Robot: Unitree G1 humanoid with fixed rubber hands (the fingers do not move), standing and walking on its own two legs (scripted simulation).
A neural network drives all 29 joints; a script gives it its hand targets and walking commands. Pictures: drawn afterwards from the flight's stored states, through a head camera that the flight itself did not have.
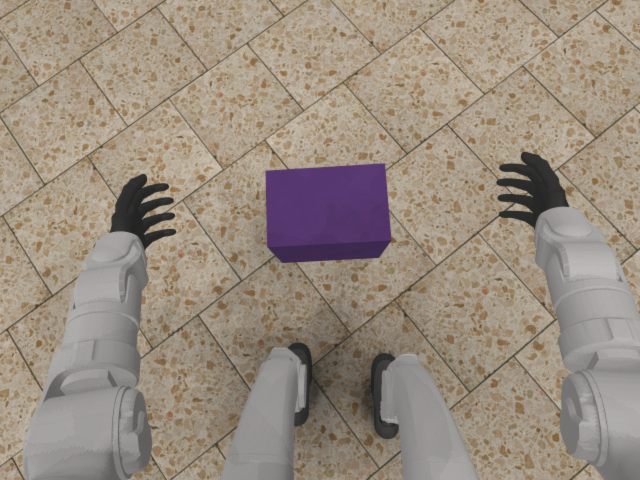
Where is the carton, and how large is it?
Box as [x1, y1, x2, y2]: [265, 163, 390, 262]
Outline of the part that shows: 384,163 265,171 267,247 282,262 378,257 390,241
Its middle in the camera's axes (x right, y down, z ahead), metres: +0.02 -0.06 +0.98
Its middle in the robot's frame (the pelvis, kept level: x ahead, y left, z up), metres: +0.53 +0.04 -0.57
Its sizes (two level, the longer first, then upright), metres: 0.269 0.176 0.249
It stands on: the floor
